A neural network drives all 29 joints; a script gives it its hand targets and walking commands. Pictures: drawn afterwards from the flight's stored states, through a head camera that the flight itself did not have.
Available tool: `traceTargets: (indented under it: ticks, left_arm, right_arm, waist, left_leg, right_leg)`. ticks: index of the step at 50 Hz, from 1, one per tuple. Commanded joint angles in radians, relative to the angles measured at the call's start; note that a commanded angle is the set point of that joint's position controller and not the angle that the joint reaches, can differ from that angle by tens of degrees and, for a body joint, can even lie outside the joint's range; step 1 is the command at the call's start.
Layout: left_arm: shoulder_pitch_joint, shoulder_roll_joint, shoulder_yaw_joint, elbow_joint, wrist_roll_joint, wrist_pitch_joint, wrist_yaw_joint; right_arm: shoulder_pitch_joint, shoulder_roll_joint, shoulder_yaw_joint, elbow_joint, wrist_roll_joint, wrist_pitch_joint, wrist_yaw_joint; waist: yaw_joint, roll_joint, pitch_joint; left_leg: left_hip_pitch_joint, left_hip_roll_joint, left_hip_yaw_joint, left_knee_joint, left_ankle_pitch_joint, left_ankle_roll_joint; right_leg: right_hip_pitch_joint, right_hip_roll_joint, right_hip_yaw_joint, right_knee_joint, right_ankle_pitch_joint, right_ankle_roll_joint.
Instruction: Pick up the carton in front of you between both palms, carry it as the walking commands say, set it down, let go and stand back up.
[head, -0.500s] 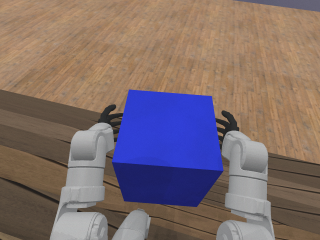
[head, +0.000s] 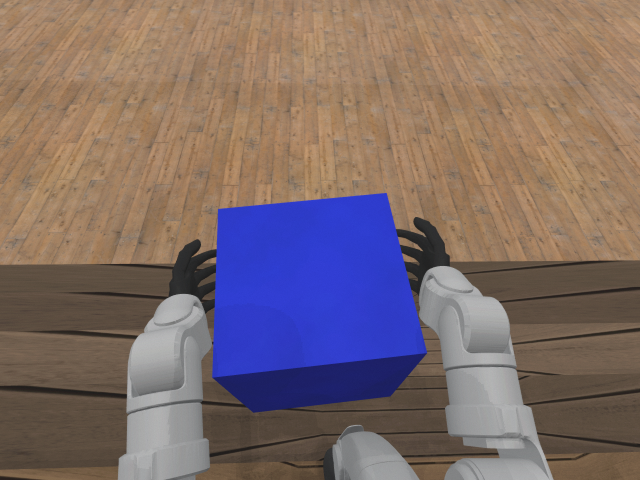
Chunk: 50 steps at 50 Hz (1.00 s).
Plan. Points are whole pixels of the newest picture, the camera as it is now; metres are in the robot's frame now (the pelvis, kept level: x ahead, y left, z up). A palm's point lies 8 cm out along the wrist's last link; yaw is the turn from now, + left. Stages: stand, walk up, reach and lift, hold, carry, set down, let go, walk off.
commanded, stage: carry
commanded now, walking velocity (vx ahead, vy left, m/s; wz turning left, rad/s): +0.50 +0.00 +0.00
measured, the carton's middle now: (313, 313) +0.33 -0.02 -0.02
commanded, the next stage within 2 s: none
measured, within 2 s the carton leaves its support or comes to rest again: neither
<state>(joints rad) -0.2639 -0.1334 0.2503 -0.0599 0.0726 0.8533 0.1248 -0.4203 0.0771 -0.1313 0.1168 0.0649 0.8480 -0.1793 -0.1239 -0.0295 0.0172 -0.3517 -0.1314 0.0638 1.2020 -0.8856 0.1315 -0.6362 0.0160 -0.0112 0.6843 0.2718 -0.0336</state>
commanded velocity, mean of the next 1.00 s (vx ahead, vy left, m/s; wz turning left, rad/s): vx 0.50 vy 0.00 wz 0.00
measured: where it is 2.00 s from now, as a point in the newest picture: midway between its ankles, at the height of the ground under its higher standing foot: (294, 245)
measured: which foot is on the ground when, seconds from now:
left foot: down 0.00-0.06, up 0.08-0.40, down 0.42-0.76, up 0.78-1.00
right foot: up 0.00-0.02, down 0.04-0.42, up 0.44-0.74, down 0.76-1.00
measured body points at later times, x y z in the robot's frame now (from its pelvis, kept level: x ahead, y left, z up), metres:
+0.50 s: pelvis +0.41 -0.01 -0.25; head +0.38 -0.03 +0.19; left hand +0.76 +0.09 -0.15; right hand +0.71 -0.21 -0.16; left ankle +0.43 +0.04 -0.96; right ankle +0.29 -0.09 -0.77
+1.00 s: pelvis +0.79 -0.06 -0.46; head +0.81 -0.06 -0.01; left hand +1.11 +0.12 -0.42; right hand +1.12 -0.18 -0.43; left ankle +0.92 +0.06 -1.11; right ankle +0.70 -0.11 -1.12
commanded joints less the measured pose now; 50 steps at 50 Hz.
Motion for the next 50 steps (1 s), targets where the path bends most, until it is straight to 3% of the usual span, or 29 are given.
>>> traceTargets:
  ticks: [1, 2, 3, 4, 6, 8, 11, 12, 14, 17, 19, 20, 21, 22, 23, 24, 27, 29, 32, 35, 36, 38, 39, 40, 42, 43, 44, 47, 50]
  left_arm:
    - [-0.607, -0.703, -0.706, -0.089, -0.219, -0.018, -0.046]
    - [-0.556, -0.677, -0.709, -0.074, -0.226, -0.01, -0.047]
    - [-0.55, -0.656, -0.709, -0.064, -0.236, 0.006, -0.052]
    - [-0.578, -0.635, -0.732, -0.032, -0.274, 0.016, -0.046]
    - [-0.624, -0.689, -0.783, -0.018, -0.357, 0.026, -0.042]
    - [-0.7, -0.743, -0.8, -0.018, -0.414, 0.023, -0.051]
    - [-0.78, -0.829, -0.816, 0.003, -0.456, 0.014, -0.075]
    - [-0.781, -0.846, -0.808, 0.006, -0.461, 0.005, -0.083]
    - [-0.773, -0.858, -0.793, 0.014, -0.441, -0.009, -0.085]
    - [-0.65, -0.807, -0.743, 0.034, -0.393, -0.018, -0.068]
    - [-0.574, -0.745, -0.693, 0.06, -0.35, -0.009, -0.051]
    - [-0.556, -0.714, -0.668, 0.06, -0.318, -0.005, -0.04]
    - [-0.556, -0.669, -0.632, 0.05, -0.278, 0.005, -0.026]
    - [-0.549, -0.619, -0.59, 0.055, -0.236, 0.019, -0.008]
    - [-0.44, -0.545, -0.52, 0.1, -0.176, 0.039, 0.009]
    - [-0.422, -0.487, -0.462, 0.101, -0.13, 0.043, 0.024]
    - [-0.504, -0.48, -0.392, 0.067, -0.092, 0.034, 0.026]
    - [-0.599, -0.555, -0.423, 0.041, -0.112, 0.016, 0.004]
    - [-0.652, -0.653, -0.514, 0.02, -0.156, -0.007, -0.013]
    - [-0.695, -0.697, -0.626, -0.051, -0.217, -0.01, -0.02]
    - [-0.714, -0.691, -0.652, -0.051, -0.231, -0.008, -0.02]
    - [-0.607, -0.66, -0.671, -0.039, -0.237, 0.004, -0.021]
    - [-0.611, -0.651, -0.675, -0.015, -0.249, 0.014, -0.024]
    - [-0.59, -0.631, -0.697, 0.034, -0.277, 0.017, -0.019]
    - [-0.63, -0.703, -0.751, 0.042, -0.357, 0.018, -0.025]
    - [-0.674, -0.738, -0.778, 0.03, -0.393, 0.006, -0.035]
    - [-0.73, -0.79, -0.786, 0.02, -0.416, 0.001, -0.051]
    - [-0.828, -0.888, -0.826, 0.021, -0.476, -0.027, -0.085]
    - [-0.774, -0.892, -0.792, 0.044, -0.457, -0.058, -0.093]
  right_arm:
    - [-0.388, 0.886, 0.631, -0.098, 0.203, -0.002, 0.135]
    - [-0.377, 0.851, 0.61, -0.113, 0.168, 0.003, 0.124]
    - [-0.375, 0.819, 0.569, -0.109, 0.111, 0.008, 0.105]
    - [-0.327, 0.745, 0.495, -0.078, 0.06, 0.026, 0.085]
    - [-0.273, 0.636, 0.396, -0.084, -0.03, 0.039, 0.044]
    - [-0.259, 0.612, 0.353, -0.103, -0.055, 0.028, 0.034]
    - [-0.377, 0.707, 0.391, -0.132, -0.026, 0.005, 0.056]
    - [-0.404, 0.724, 0.421, -0.154, -0.002, -0.005, 0.065]
    - [-0.428, 0.753, 0.464, -0.16, 0.007, -0.021, 0.073]
    - [-0.475, 0.756, 0.545, -0.221, 0.066, -0.02, 0.074]
    - [-0.445, 0.712, 0.559, -0.225, 0.087, -0.005, 0.066]
    - [-0.417, 0.692, 0.567, -0.224, 0.091, 0.006, 0.064]
    - [-0.364, 0.668, 0.554, -0.195, 0.087, 0.018, 0.061]
    - [-0.333, 0.653, 0.545, -0.151, 0.095, 0.035, 0.059]
    - [-0.359, 0.632, 0.585, -0.15, 0.135, 0.044, 0.049]
    - [-0.44, 0.67, 0.622, -0.177, 0.189, 0.052, 0.048]
    - [-0.617, 0.797, 0.677, -0.182, 0.316, 0.06, 0.08]
    - [-0.687, 0.896, 0.692, -0.153, 0.354, 0.05, 0.117]
    - [-0.663, 0.927, 0.662, -0.125, 0.344, 0.036, 0.137]
    - [-0.531, 0.893, 0.601, -0.068, 0.27, 0.018, 0.129]
    - [-0.474, 0.878, 0.577, -0.042, 0.237, 0.017, 0.122]
    - [-0.397, 0.833, 0.549, -0.05, 0.162, 0.016, 0.1]
    - [-0.371, 0.797, 0.494, -0.02, 0.102, 0.019, 0.083]
    - [-0.305, 0.732, 0.437, 0.002, 0.049, 0.032, 0.066]
    - [-0.255, 0.656, 0.359, 0.009, -0.028, 0.031, 0.039]
    - [-0.234, 0.668, 0.338, -0.005, -0.038, 0.021, 0.04]
    - [-0.291, 0.669, 0.341, -0.046, -0.039, 0.006, 0.044]
    - [-0.42, 0.766, 0.395, -0.098, -0.004, -0.037, 0.069]
    - [-0.43, 0.782, 0.471, -0.146, 0.023, -0.072, 0.076]
  waist:
    - [0.222, 0.199, -0.474]
    - [0.329, 0.034, -0.456]
    - [0.348, -0.131, -0.331]
    - [0.209, -0.161, -0.385]
    - [0.207, 0.062, -0.274]
    - [0.191, 0.125, -0.362]
    - [0.204, 0.007, -0.351]
    - [0.215, 0.051, -0.367]
    - [0.224, 0.108, -0.319]
    - [0.249, -0.075, -0.288]
    - [0.085, -0.124, -0.4]
    - [-0.046, -0.043, -0.402]
    - [-0.182, 0.151, -0.352]
    - [-0.137, 0.225, -0.27]
    - [0.017, 0.131, -0.33]
    - [0.01, 0.011, -0.321]
    - [0.05, -0.054, -0.371]
    - [0.062, 0.013, -0.38]
    - [0.032, -0.024, -0.332]
    - [0.027, 0.189, -0.3]
    - [0.115, 0.23, -0.397]
    - [0.308, 0.015, -0.412]
    - [0.329, -0.177, -0.335]
    - [0.211, -0.151, -0.409]
    - [0.237, 0.08, -0.343]
    - [0.223, 0.038, -0.431]
    - [0.215, 0.157, -0.385]
    - [0.205, 0.002, -0.362]
    - [0.234, 0.068, -0.337]
  left_leg:
    - [-0.09, 0.188, -0.039, 0.17, 1.1, -0.032]
    - [-0.19, 0.153, 0.021, 0.458, 1.12, -0.085]
    - [-0.382, 0.008, 0.063, 0.792, 0.313, -0.099]
    - [-0.613, -0.012, -0.102, 0.759, 0.186, -0.101]
    - [-0.687, 0.119, -0.176, 0.388, 0.364, -0.086]
    - [-0.612, 0.155, -0.219, 0.177, 0.481, -0.124]
    - [-0.44, 0.151, -0.102, 0.11, 0.708, -0.107]
    - [-0.499, 0.168, -0.175, -0.02, 0.868, -0.084]
    - [-0.347, 0.098, -0.021, -0.344, 1.235, -0.095]
    - [-0.007, 0.038, 0.081, -0.575, 1.302, -0.105]
    - [0.23, 0.01, 0.134, -0.447, 1.298, -0.059]
    - [0.379, 0.038, 0.13, -0.548, 1.208, -0.018]
    - [0.465, 0.102, 0.067, -0.7, 1.191, 0.06]
    - [0.551, 0.209, -0.17, -0.535, 1.432, 0.09]
    - [0.595, 0.325, -0.495, -0.504, 1.528, 0.151]
    - [0.524, 0.355, -0.577, -0.509, 1.324, 0.18]
    - [0.243, 0.431, -0.79, -0.507, 1.014, 0.27]
    - [0.087, 0.406, -0.675, -0.459, 1.117, 0.197]
    - [-0.011, 0.168, -0.355, -0.243, 0.662, 0.077]
    - [-0.14, 0.124, -0.18, -0.195, 0.667, 0.041]
    - [-0.161, 0.162, -0.124, -0.01, 0.842, 0.005]
    - [-0.225, 0.135, 0.007, 0.512, 1.076, -0.087]
    - [-0.488, -0.009, 0.028, 0.848, 0.228, -0.124]
    - [-0.67, 0.012, -0.101, 0.762, 0.19, -0.113]
    - [-0.79, 0.135, -0.201, 0.443, 0.322, -0.086]
    - [-0.763, 0.154, -0.248, 0.413, 0.322, -0.082]
    - [-0.666, 0.165, -0.223, 0.192, 0.466, -0.111]
    - [-0.425, 0.149, -0.092, 0.091, 0.738, -0.093]
    - [-0.307, 0.107, -0.023, -0.389, 1.289, -0.08]
  right_leg:
    - [0.667, 0.05, -0.137, -0.04, 0.196, -0.06]
    - [0.772, 0.028, -0.121, -0.127, 0.075, -0.109]
    - [0.759, -0.09, 0.023, -0.144, 0.179, -0.165]
    - [0.96, -0.222, 0.343, -0.016, 0.418, -0.19]
    - [0.793, -0.212, 0.451, -0.002, 0.048, -0.212]
    - [0.614, -0.306, 0.632, -0.007, -0.099, -0.297]
    - [0.469, -0.251, 0.522, 0.034, 0.005, -0.223]
    - [0.514, -0.176, 0.471, 0.147, -0.173, -0.18]
    - [0.377, -0.031, 0.243, 0.238, -0.418, -0.129]
    - [0.22, 0.018, 0.108, 0.277, -0.432, -0.122]
    - [0.188, -0.033, -0.004, 0.548, -0.184, -0.048]
    - [0.134, -0.057, -0.04, 0.796, 0.033, -0.012]
    - [0.017, 0.02, -0.108, 1.211, -0.233, 0.04]
    - [-0.286, 0.165, -0.064, 1.394, -1.045, 0.045]
    - [-0.344, 0.095, 0.11, 1.158, -0.935, 0.034]
    - [-0.373, 0.037, 0.132, 0.973, -0.854, 0.011]
    - [-0.266, -0.033, 0.201, 0.574, -0.682, 0.012]
    - [-0.083, -0.02, 0.094, 0.664, -0.46, 0.013]
    - [0.006, 0.016, 0.009, 0.188, 0.07, -0.008]
    - [0.355, 0.065, -0.109, -0.069, 0.104, -0.006]
    - [0.546, 0.083, -0.151, 0.103, 0.199, -0.03]
    - [0.746, 0.034, -0.136, -0.128, 0.046, -0.111]
    - [0.856, -0.115, 0.061, -0.072, 0.266, -0.177]
    - [0.992, -0.24, 0.393, 0.01, 0.334, -0.239]
    - [0.906, -0.241, 0.5, 0.057, 0.034, -0.259]
    - [0.845, -0.33, 0.695, 0.056, -0.106, -0.348]
    - [0.648, -0.319, 0.661, 0.021, -0.11, -0.338]
    - [0.436, -0.248, 0.489, 0.065, -0.093, -0.257]
    - [0.366, -0.043, 0.225, 0.272, -0.472, -0.159]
